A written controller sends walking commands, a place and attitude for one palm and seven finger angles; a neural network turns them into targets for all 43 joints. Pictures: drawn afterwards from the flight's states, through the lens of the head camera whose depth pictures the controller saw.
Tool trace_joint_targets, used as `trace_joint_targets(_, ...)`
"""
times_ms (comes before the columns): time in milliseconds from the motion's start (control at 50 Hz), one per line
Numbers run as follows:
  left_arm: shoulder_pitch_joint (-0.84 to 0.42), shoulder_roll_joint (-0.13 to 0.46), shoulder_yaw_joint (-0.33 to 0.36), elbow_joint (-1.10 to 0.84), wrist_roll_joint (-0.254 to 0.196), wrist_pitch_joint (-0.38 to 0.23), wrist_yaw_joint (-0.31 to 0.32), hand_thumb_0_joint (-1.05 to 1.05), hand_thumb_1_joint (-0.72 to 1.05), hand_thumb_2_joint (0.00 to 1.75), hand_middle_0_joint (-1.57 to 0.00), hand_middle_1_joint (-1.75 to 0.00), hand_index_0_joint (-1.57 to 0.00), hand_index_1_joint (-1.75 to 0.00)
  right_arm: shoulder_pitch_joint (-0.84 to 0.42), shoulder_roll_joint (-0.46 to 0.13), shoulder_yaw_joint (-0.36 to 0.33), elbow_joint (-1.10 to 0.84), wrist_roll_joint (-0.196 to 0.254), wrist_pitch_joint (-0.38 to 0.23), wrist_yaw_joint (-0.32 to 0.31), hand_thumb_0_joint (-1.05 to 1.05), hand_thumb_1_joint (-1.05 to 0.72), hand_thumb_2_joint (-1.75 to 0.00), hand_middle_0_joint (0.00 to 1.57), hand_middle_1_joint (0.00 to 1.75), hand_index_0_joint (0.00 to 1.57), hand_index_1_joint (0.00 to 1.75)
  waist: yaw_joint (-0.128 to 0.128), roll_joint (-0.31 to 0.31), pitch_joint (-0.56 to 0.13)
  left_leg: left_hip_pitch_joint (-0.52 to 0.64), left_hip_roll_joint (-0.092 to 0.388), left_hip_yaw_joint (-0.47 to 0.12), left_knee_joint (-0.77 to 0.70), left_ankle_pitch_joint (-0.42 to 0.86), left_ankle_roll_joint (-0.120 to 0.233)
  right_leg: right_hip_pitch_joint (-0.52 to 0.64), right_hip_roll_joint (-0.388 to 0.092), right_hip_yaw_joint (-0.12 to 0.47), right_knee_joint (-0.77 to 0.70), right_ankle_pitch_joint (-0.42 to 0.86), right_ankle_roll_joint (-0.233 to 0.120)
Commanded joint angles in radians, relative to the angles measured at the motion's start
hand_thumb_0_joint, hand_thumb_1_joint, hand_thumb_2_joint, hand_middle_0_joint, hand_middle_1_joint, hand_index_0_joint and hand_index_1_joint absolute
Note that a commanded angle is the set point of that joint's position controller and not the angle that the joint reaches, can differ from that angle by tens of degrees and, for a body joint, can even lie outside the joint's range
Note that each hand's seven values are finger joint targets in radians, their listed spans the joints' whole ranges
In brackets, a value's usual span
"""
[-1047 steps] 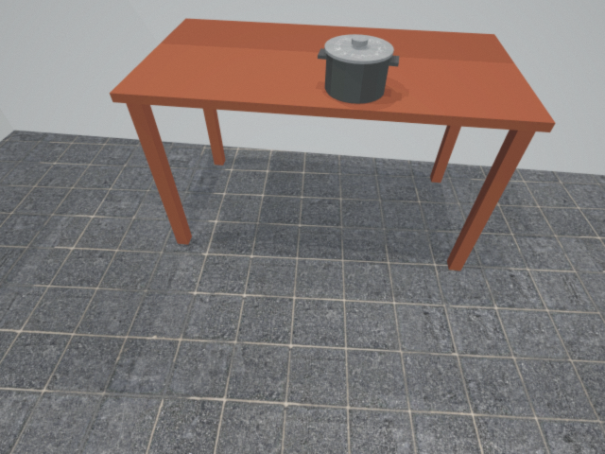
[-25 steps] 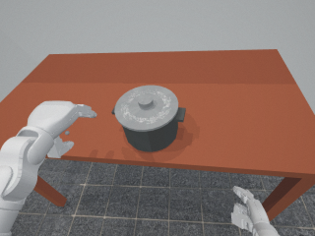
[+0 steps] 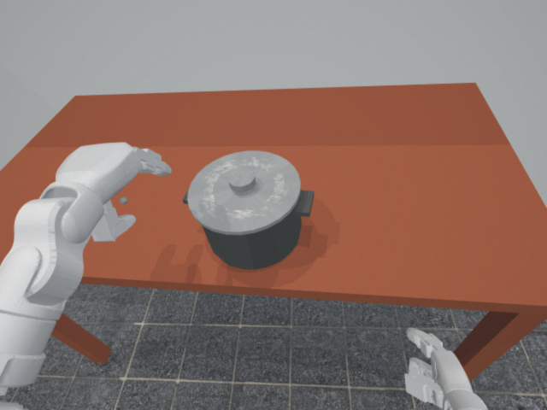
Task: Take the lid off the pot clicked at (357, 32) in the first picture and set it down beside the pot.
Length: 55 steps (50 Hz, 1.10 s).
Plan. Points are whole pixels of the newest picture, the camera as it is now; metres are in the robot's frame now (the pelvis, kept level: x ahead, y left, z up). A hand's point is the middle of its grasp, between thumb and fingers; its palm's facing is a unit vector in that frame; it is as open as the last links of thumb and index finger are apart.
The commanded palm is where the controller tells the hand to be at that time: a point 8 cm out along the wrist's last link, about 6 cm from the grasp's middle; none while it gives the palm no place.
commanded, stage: move the open hand above the knob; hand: left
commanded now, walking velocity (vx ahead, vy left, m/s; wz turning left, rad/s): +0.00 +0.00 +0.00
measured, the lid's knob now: (242, 180) +0.45 +0.10 +0.09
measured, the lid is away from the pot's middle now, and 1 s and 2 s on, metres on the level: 0.00 0.00 0.00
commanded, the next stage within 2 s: none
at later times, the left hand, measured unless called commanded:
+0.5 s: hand (182, 183) +0.38 +0.16 +0.16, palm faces -0.15 -0.01 -0.99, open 10.1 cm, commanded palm +0.35 +0.17 +0.23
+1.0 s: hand (214, 179) +0.40 +0.12 +0.15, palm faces -0.18 -0.06 -0.98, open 10.1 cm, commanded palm +0.39 +0.13 +0.23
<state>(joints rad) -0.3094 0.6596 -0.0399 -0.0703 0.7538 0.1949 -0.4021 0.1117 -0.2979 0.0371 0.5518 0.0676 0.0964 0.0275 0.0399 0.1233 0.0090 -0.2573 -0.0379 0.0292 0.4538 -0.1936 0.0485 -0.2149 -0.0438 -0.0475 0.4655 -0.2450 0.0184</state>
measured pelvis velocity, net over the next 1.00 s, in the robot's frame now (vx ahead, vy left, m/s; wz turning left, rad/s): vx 0.01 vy -0.02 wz -0.01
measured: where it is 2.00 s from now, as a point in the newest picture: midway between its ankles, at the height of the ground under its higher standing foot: outside the picture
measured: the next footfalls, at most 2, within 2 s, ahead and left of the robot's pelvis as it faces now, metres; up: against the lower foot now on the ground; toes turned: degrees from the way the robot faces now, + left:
none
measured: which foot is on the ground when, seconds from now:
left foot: down 0.00-1.00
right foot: down 0.00-1.00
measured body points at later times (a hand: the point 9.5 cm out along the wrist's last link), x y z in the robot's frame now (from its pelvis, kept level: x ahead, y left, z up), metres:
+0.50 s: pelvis +0.01 -0.02 +0.00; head +0.02 -0.07 +0.45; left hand +0.38 +0.16 +0.22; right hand +0.21 -0.24 -0.11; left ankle +0.03 +0.09 -0.74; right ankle +0.00 -0.13 -0.74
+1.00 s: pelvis +0.01 -0.02 +0.00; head +0.02 -0.07 +0.44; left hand +0.40 +0.12 +0.20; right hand +0.21 -0.24 -0.11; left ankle +0.03 +0.09 -0.74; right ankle +0.00 -0.13 -0.74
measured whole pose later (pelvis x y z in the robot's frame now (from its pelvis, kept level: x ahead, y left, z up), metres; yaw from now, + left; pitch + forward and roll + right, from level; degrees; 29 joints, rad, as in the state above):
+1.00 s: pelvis +0.01 -0.02 +0.00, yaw -1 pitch +1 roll +1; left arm -0.59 0.47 -0.30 0.20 0.81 0.31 -0.36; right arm 0.09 -0.28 0.05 0.58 0.09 0.15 0.04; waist 0.01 0.11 -0.01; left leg -0.26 -0.03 0.04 0.46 -0.22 0.03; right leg -0.24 -0.04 -0.04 0.52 -0.29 0.00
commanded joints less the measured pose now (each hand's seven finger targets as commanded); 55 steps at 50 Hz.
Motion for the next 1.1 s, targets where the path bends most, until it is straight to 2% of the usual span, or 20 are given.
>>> trace_joint_targets(0, -0.289, 0.128, 0.03, -0.222, 0.01, -0.003, 0.013, 0.0, -0.32, 1.49, -0.84, -0.08, -0.84, -0.08, -0.176, -0.085, -0.037, -0.194, 0.013, -0.035, 0.01, 0.0, -0.9, -0.9, 0.2, 0.3, 0.2, 0.3, -0.01, -0.117, -0.226, 0.143, 0.009, -0.047, -0.053, 0.16, 0.0, 0.008, 0.044, -0.01, -0.061, 0.166, -0.036)
trace_joint_targets(40, -0.394, 0.263, 0.134, -0.29, 0.031, -0.011, 0.035, 0.0, -0.32, 1.49, -0.84, -0.08, -0.84, -0.08, -0.196, -0.088, -0.034, -0.2, 0.009, -0.046, 0.002, 0.0, -0.9, -0.9, 0.2, 0.3, 0.2, 0.3, -0.003, -0.099, -0.283, 0.167, 0.01, -0.057, -0.036, 0.166, 0.006, 0.038, 0.049, 0.01, -0.045, 0.171, -0.045)
trace_joint_targets(100, -0.531, 0.349, 0.185, -0.176, 0.073, -0.005, 0.062, 0.0, -0.32, 1.49, -0.84, -0.08, -0.84, -0.08, -0.159, -0.083, -0.028, -0.143, -0.002, -0.043, -0.02, 0.0, -0.9, -0.9, 0.2, 0.3, 0.2, 0.3, 0.002, -0.055, -0.314, 0.168, 0.01, -0.07, -0.05, 0.178, 0.0, 0.053, 0.042, 0.004, -0.038, 0.16, -0.048)
trace_joint_targets(140, -0.543, 0.33, 0.189, -0.113, 0.069, 0.008, 0.079, 0.0, -0.32, 1.49, -0.84, -0.08, -0.84, -0.08, -0.156, -0.085, -0.027, -0.143, 0.004, -0.042, -0.016, 0.0, -0.9, -0.9, 0.2, 0.3, 0.2, 0.3, 0.002, -0.036, -0.31, 0.166, 0.008, -0.069, -0.04, 0.184, 0.0, 0.048, 0.049, 0.008, -0.033, 0.163, -0.057)
trace_joint_targets(220, -0.402, 0.071, -0.019, -0.033, 0.028, 0.03, 0.059, 0.0, -0.32, 1.49, -0.84, -0.08, -0.84, -0.08, -0.162, -0.069, -0.029, -0.156, 0.013, -0.033, 0.003, 0.0, -0.9, -0.9, 0.2, 0.3, 0.2, 0.3, -0.003, -0.09, -0.288, 0.16, 0.004, -0.045, -0.044, 0.183, -0.004, 0.021, 0.038, -0.005, -0.036, 0.184, -0.046)
trace_joint_targets(260, -0.328, 0.031, -0.048, -0.009, 0.025, 0.037, 0.037, 0.0, -0.32, 1.49, -0.84, -0.08, -0.84, -0.08, -0.157, -0.075, -0.03, -0.164, 0.02, -0.024, 0.015, 0.0, -0.9, -0.9, 0.2, 0.3, 0.2, 0.3, -0.013, -0.164, -0.282, 0.14, 0.004, -0.023, -0.034, 0.171, -0.001, 0.031, 0.038, -0.005, -0.041, 0.2, -0.04)
trace_joint_targets(320, -0.488, 0.134, -0.003, -0.071, 0.061, 0.036, 0.044, 0.0, -0.32, 1.49, -0.84, -0.08, -0.84, -0.08, -0.183, -0.087, -0.028, -0.169, 0.019, -0.013, 0.004, 0.0, -0.9, -0.9, 0.2, 0.3, 0.2, 0.3, -0.022, -0.153, -0.257, 0.117, 0.002, -0.023, -0.045, 0.123, 0.003, 0.027, 0.033, 0.007, -0.049, 0.168, -0.038)
trace_joint_targets(380, -0.683, 0.283, 0.095, -0.141, 0.09, 0.027, 0.063, 0.0, -0.32, 1.49, -0.84, -0.08, -0.84, -0.08, -0.18, -0.082, -0.027, -0.159, 0.007, -0.025, -0.013, 0.0, -0.9, -0.9, 0.2, 0.3, 0.2, 0.3, -0.012, -0.089, -0.364, 0.164, -0.002, -0.041, -0.03, 0.186, 0.01, 0.086, 0.029, 0.024, -0.025, 0.227, -0.044)
trace_joint_targets(440, -0.657, 0.316, 0.156, -0.042, 0.076, 0.038, 0.077, 0.0, -0.32, 1.49, -0.84, -0.08, -0.84, -0.08, -0.157, -0.084, -0.026, -0.141, 0.006, -0.035, -0.016, 0.0, -0.9, -0.9, 0.2, 0.3, 0.2, 0.3, -0.004, -0.065, -0.393, 0.165, -0.003, -0.048, -0.01, 0.244, 0.011, 0.118, 0.033, 0.029, -0.01, 0.295, -0.052)
trace_joint_targets(560, -0.408, -0.06, -0.133, 0.056, 0.024, 0.063, 0.026, 0.0, -0.32, 1.49, -0.84, -0.08, -0.84, -0.08, -0.163, -0.069, -0.029, -0.169, 0.029, -0.016, 0.021, 0.0, -0.9, -0.9, 0.2, 0.3, 0.2, 0.3, -0.025, -0.173, -0.264, 0.126, 0.001, -0.006, -0.021, 0.206, 0.004, 0.033, 0.028, 0.002, -0.027, 0.279, -0.036)
trace_joint_targets(620, -0.576, 0.003, -0.123, -0.087, 0.054, 0.061, 0.032, 0.0, -0.32, 1.49, -0.84, -0.08, -0.84, -0.08, -0.193, -0.075, -0.037, -0.182, 0.026, -0.007, 0.017, 0.0, -0.9, -0.9, 0.2, 0.3, 0.2, 0.3, -0.038, -0.152, -0.299, 0.158, -0.002, -0.018, -0.022, 0.185, 0.011, 0.028, 0.031, 0.009, -0.029, 0.253, -0.039)
trace_joint_targets(680, -0.78, 0.28, 0.08, -0.111, 0.105, 0.055, 0.069, 0.0, -0.32, 1.49, -0.84, -0.08, -0.84, -0.08, -0.174, -0.085, -0.035, -0.145, 0.013, -0.018, -0.008, 0.0, -0.9, -0.9, 0.2, 0.3, 0.2, 0.3, -0.022, -0.121, -0.372, 0.171, -0.002, -0.033, -0.016, 0.214, 0.017, 0.094, 0.031, 0.034, -0.013, 0.29, -0.044)
trace_joint_targets(740, -0.814, 0.302, 0.122, -0.001, 0.107, 0.063, 0.107, 0.0, -0.32, 1.49, -0.84, -0.08, -0.84, -0.08, -0.146, -0.079, -0.027, -0.114, 0.012, -0.029, -0.016, 0.0, -0.9, -0.9, 0.2, 0.3, 0.2, 0.3, -0.013, -0.079, -0.391, 0.167, 0.003, -0.04, -0.013, 0.238, 0.012, 0.107, 0.034, 0.032, -0.002, 0.296, -0.054)
trace_joint_targets(800, -0.629, 0.095, -0.013, 0.124, 0.068, 0.074, 0.106, 0.0, -0.32, 1.49, -0.84, -0.08, -0.84, -0.08, -0.155, -0.06, -0.019, -0.123, 0.017, -0.028, -0.002, 0.0, -0.9, -0.9, 0.2, 0.3, 0.2, 0.3, -0.001, -0.12, -0.343, 0.135, 0.005, -0.025, -0.027, 0.244, 0.001, 0.082, 0.027, 0.014, 0.001, 0.294, -0.047)
trace_joint_targets(840, -0.482, -0.115, -0.156, 0.166, 0.04, 0.087, 0.082, 0.0, -0.32, 1.49, -0.84, -0.08, -0.84, -0.08, -0.174, -0.059, -0.028, -0.147, 0.03, -0.019, 0.021, 0.0, -0.9, -0.9, 0.2, 0.3, 0.2, 0.3, -0.023, -0.153, -0.288, 0.128, 0.007, -0.015, -0.013, 0.237, 0.0, 0.032, 0.029, 0.006, -0.007, 0.302, -0.047)
trace_joint_targets(880, -0.514, -0.164, -0.232, 0.143, 0.049, 0.098, 0.064, 0.0, -0.32, 1.49, -0.84, -0.08, -0.84, -0.08, -0.177, -0.068, -0.032, -0.15, 0.037, 0.005, 0.032, 0.0, -0.9, -0.9, 0.2, 0.3, 0.2, 0.3, -0.042, -0.187, -0.247, 0.119, 0.012, -0.002, -0.03, 0.164, -0.004, -0.012, 0.033, -0.007, -0.029, 0.23, -0.039)
trace_joint_targets(920, -0.666, -0.089, -0.207, 0.098, 0.076, 0.101, 0.071, 0.0, -0.32, 1.49, -0.84, -0.08, -0.84, -0.08, -0.185, -0.076, -0.034, -0.15, 0.034, 0.014, 0.02, 0.0, -0.9, -0.9, 0.2, 0.3, 0.2, 0.3, -0.057, -0.196, -0.258, 0.118, 0.008, -0.003, -0.032, 0.104, 0.006, -0.02, 0.032, 0.004, -0.039, 0.174, -0.038)
trace_joint_targets(980, -0.966, 0.169, -0.038, 0.014, 0.124, 0.092, 0.103, 0.0, -0.32, 1.49, -0.84, -0.08, -0.84, -0.08, -0.177, -0.078, -0.028, -0.129, 0.02, -0.003, -0.015, 0.0, -0.9, -0.9, 0.2, 0.3, 0.2, 0.3, -0.05, -0.147, -0.375, 0.156, 0.002, -0.025, -0.028, 0.124, 0.018, 0.058, 0.03, 0.033, -0.022, 0.193, -0.042)
trace_joint_targets(1040, -1.088, 0.219, 0.014, 0.035, 0.115, 0.085, 0.138, 0.0, -0.32, 1.49, -0.84, -0.08, -0.84, -0.08, -0.128, -0.069, -0.027, -0.093, 0.013, -0.044, -0.033, 0.0, -0.9, -0.9, 0.2, 0.3, 0.2, 0.3, -0.049, -0.06, -0.476, 0.207, 0.005, -0.044, -0.016, 0.179, 0.02, 0.093, 0.037, 0.032, 0.0, 0.245, -0.051)
trace_joint_targets(1080, -0.968, 0.106, -0.048, 0.199, 0.108, 0.107, 0.141, 0.0, -0.32, 1.49, -0.84, -0.08, -0.84, -0.08, -0.117, -0.057, -0.02, -0.073, 0.012, -0.045, -0.03, 0.0, -0.9, -0.9, 0.2, 0.3, 0.2, 0.3, -0.037, -0.082, -0.437, 0.182, 0.006, -0.036, -0.025, 0.223, 0.011, 0.085, 0.036, 0.02, 0.006, 0.277, -0.053)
